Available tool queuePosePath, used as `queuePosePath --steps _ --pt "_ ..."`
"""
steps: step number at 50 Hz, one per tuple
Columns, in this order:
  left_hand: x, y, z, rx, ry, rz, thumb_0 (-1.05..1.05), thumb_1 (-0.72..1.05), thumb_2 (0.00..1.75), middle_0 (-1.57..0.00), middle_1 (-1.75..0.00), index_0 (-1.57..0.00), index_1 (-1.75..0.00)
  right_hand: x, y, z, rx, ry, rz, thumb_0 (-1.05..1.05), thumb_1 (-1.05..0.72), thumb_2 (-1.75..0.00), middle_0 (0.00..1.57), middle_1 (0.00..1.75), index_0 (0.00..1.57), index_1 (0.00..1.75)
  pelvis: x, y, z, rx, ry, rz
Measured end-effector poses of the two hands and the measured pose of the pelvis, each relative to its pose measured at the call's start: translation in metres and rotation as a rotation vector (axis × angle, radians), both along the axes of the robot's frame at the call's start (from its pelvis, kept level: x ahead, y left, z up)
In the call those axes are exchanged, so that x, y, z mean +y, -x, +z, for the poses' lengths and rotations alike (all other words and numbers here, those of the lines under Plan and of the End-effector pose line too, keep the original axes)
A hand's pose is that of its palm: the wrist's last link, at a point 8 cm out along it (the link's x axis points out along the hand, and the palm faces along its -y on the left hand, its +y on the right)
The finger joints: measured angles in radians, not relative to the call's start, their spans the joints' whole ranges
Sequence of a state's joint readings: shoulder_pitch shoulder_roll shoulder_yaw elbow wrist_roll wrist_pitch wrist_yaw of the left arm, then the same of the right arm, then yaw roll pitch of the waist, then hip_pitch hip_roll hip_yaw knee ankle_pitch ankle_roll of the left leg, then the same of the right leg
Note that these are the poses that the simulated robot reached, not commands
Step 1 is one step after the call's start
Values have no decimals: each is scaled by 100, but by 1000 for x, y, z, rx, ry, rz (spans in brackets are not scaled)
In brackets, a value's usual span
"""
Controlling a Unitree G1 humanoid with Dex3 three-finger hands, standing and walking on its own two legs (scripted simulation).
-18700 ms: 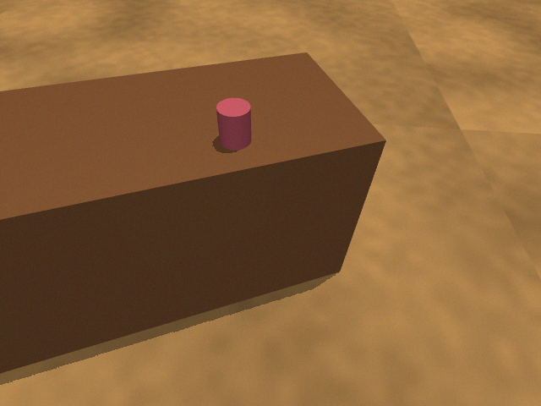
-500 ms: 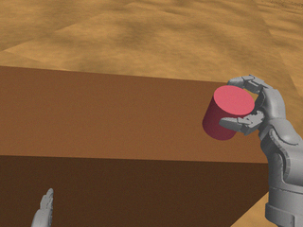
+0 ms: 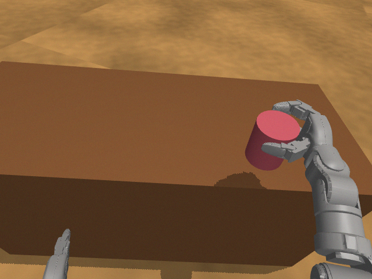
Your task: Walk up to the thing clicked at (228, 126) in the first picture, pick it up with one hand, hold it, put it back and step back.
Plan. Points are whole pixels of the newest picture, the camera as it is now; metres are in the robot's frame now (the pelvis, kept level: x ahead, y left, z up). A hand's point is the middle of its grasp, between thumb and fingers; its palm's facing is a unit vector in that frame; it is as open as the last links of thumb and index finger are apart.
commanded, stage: crouch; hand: right
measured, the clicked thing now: (270, 141) +0.39 -0.16 +0.13
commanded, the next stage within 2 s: lower in 0.74 s
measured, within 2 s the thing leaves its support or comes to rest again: rests again in 1.74 s
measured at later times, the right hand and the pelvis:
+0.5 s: hand (272, 128) +0.44 -0.18 +0.12, palm faces +0.03 +1.00 +0.02, open 11.5 cm; pelvis +0.01 -0.01 +0.00, yaw +1 degrees
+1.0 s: hand (268, 130) +0.46 -0.18 +0.09, palm faces +0.06 +1.00 +0.03, open 11.5 cm; pelvis +0.01 -0.01 -0.01, yaw +2 degrees
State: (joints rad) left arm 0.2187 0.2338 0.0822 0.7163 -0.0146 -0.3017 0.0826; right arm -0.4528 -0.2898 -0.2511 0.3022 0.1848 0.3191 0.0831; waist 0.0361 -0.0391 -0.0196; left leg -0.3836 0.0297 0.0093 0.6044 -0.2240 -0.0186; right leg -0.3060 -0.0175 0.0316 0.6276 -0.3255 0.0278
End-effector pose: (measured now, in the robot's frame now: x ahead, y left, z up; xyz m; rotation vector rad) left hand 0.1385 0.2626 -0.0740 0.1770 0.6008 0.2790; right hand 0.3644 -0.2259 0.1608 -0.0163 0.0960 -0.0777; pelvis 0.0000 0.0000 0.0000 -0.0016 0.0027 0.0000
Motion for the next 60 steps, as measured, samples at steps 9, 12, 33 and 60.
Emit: queuePosePath --steps 9,12,33,60 --pt "-7 -19 26 -122 -12 -13 -1 -53 5 -5 -5 -5 -5 4 -19 -17 -22 -48 0 -2 61 -82 63 110 72 114 1 -7 0 9 0 10" --pt "-9 -12 21 -84 -2 -19 -1 -53 5 -5 -5 -5 -5 -6 -24 -21 -43 -36 -29 -2 61 -82 63 110 72 114 1 -6 0 18 1 12" --pt "-6 -6 17 15 -27 21 -1 -53 5 -6 -5 -5 -4 -7 -61 -51 -37 -41 14 -1 61 -82 64 107 73 112 -6 -10 -3 92 -2 26" --pt "-2 5 18 28 -82 28 -1 -54 6 -6 -4 -5 -5 -11 -74 -108 3 -43 9 -1 61 -83 64 106 74 110 -12 -8 -20 180 -4 30"
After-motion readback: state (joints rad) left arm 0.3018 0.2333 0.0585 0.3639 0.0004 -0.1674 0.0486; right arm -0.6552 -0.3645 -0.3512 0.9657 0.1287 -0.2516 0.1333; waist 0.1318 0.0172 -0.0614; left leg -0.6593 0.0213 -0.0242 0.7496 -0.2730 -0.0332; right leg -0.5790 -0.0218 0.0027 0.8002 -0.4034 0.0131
